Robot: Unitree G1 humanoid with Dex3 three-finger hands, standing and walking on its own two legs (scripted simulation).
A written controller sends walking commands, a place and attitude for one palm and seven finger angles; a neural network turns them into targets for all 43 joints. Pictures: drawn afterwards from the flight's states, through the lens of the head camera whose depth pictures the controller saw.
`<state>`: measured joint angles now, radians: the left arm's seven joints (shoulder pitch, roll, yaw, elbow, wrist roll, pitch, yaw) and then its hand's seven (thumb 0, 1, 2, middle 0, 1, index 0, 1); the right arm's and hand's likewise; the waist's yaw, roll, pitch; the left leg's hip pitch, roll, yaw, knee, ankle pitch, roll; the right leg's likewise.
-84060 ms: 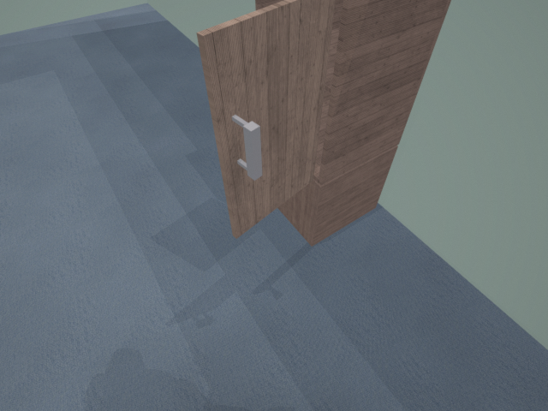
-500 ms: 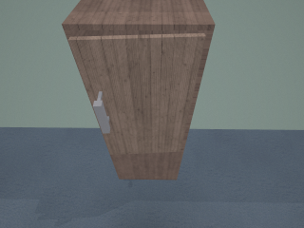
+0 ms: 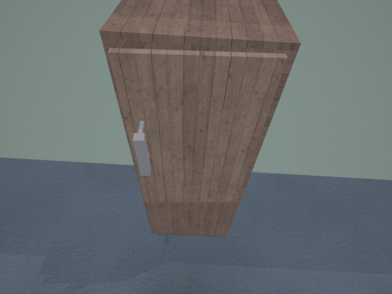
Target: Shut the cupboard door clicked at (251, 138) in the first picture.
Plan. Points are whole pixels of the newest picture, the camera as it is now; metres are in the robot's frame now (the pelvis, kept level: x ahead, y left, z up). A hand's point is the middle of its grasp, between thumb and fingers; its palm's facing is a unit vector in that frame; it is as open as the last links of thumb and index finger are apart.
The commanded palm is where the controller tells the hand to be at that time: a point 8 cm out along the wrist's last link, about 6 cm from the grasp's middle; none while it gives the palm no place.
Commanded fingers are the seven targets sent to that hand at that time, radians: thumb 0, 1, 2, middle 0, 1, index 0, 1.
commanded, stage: raise the hand and make a fist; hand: left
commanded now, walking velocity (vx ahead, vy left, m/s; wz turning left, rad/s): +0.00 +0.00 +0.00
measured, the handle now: (143, 149) +0.45 +0.17 +0.00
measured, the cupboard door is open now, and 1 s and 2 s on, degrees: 4 4 4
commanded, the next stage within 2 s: bring the fist close to the handle in 2.00 s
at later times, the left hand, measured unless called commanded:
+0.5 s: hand out of the picture +0.13 +0.15 -0.08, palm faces +0.12 -0.99 +0.04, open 6.2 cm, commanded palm +0.11 +0.22 -0.05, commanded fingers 0.00 0.90 0.90 -0.58 -0.72 -0.58 -0.72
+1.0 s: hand (104, 258) +0.19 +0.19 -0.02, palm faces +0.20 -0.98 -0.06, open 3.9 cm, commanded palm +0.15 +0.23 -0.02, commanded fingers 0.00 0.90 0.90 -1.04 -1.22 -1.04 -1.22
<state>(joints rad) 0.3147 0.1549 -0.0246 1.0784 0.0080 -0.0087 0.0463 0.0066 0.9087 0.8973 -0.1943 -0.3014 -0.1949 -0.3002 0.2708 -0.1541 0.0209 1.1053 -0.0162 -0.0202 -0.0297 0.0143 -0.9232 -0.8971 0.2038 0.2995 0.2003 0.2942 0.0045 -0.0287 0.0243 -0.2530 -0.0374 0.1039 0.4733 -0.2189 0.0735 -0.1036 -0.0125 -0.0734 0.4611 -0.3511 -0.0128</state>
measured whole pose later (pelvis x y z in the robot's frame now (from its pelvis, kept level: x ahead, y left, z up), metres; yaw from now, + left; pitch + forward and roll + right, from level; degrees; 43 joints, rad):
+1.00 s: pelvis +0.00 -0.02 -0.08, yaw +3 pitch +15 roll -1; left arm 0.55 0.20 0.17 -0.12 -0.29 -0.43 -0.16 0.02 0.90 0.90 -0.86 -1.03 -0.86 -1.03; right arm 0.30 -0.21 -0.01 0.55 0.02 -0.18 -0.04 0.02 -0.91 -0.90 0.21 0.30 0.20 0.29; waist 0.01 0.03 -0.15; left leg -0.87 -0.02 0.02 1.10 -0.49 0.05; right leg -0.80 0.05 -0.09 1.08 -0.54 -0.07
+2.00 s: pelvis +0.00 +0.00 -0.06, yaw +4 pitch +11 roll -3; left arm 0.38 0.25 0.15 -0.08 -0.29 -0.38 -0.17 0.02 0.90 0.90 -1.29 -1.50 -1.29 -1.50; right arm 0.27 -0.26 0.03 0.51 0.01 -0.17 -0.03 0.02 -0.91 -0.90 0.21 0.30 0.20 0.29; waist 0.00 0.04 -0.13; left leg -0.78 -0.03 0.01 1.04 -0.46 0.07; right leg -0.69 0.05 -0.10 0.98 -0.49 -0.05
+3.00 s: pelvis +0.00 -0.02 -0.06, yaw +3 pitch +12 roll -1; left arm -0.08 0.16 0.03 0.29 -0.17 -0.32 -0.03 0.02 0.90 0.90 -1.30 -1.50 -1.30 -1.50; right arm 0.24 -0.24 0.03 0.57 0.01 -0.08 -0.01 0.02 -0.91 -0.90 0.21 0.30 0.20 0.29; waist -0.02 0.04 -0.13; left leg -0.77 -0.02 0.03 1.00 -0.45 0.05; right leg -0.71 0.05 -0.08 0.98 -0.49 -0.07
